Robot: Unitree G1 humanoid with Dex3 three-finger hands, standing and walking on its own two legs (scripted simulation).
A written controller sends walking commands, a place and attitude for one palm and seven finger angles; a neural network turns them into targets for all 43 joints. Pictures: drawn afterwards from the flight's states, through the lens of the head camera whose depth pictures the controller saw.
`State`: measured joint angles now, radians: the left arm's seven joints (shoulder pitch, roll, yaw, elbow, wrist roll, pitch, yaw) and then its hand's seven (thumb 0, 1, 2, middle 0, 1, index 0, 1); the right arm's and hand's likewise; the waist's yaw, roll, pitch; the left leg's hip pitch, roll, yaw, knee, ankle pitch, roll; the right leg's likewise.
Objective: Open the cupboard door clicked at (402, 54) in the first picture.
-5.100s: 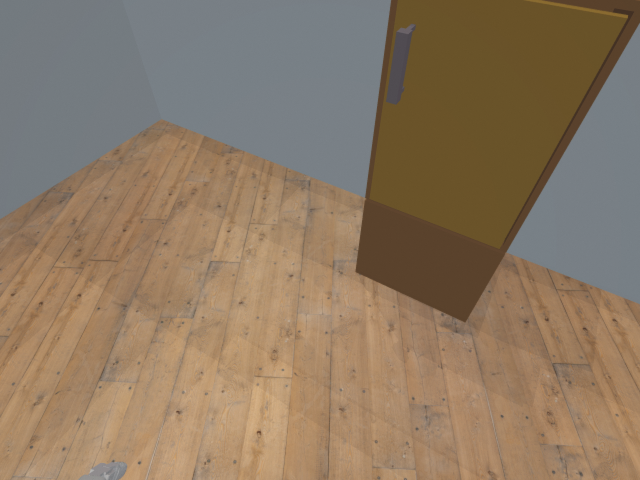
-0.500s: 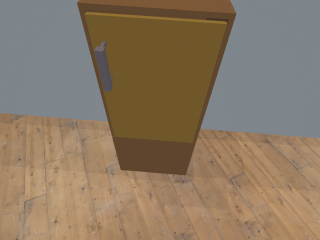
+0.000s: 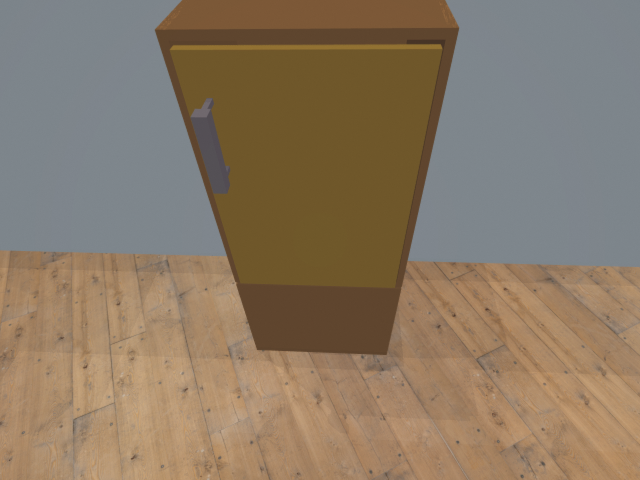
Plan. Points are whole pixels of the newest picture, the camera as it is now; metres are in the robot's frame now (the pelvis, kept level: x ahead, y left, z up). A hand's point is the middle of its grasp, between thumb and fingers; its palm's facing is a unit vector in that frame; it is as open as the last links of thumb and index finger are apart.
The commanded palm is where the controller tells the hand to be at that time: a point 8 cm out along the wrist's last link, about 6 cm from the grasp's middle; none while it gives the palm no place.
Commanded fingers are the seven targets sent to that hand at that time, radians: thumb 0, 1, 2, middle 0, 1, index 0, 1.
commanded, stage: look again from close up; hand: left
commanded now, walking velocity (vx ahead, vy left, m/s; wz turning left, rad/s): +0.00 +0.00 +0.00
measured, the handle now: (215, 146) +0.61 +0.22 +0.10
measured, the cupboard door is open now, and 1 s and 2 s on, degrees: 0 0 0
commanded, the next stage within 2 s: shuffle to correct the standing spot in 0.14 s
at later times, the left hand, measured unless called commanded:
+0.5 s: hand out of the picture +0.02 +0.17 -0.18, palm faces +0.05 -0.98 -0.17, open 7.4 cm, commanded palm none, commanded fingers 0.00 0.90 0.90 -0.20 -0.30 -0.20 -0.30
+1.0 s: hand out of the picture +0.11 +0.19 -0.17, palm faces -0.02 -0.97 -0.24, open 7.4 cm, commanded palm none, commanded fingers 0.00 0.90 0.90 -0.20 -0.30 -0.20 -0.30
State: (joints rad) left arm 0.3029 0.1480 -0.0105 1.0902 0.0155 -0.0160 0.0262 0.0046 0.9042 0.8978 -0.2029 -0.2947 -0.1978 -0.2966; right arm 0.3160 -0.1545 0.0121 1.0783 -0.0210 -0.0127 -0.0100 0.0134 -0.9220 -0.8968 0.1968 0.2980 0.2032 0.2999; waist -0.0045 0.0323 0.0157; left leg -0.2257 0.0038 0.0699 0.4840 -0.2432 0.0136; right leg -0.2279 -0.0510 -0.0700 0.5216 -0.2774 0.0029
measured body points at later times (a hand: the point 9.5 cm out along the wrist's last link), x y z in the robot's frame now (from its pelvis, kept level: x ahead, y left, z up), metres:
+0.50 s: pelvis +0.03 +0.00 -0.01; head +0.04 +0.01 +0.44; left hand +0.01 +0.22 -0.17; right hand +0.03 -0.23 -0.16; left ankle +0.01 +0.11 -0.74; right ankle +0.00 -0.12 -0.74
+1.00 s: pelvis +0.04 +0.00 -0.01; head +0.07 +0.00 +0.44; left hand +0.11 +0.24 -0.15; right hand +0.07 -0.23 -0.16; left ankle +0.02 +0.11 -0.74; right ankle +0.02 -0.11 -0.74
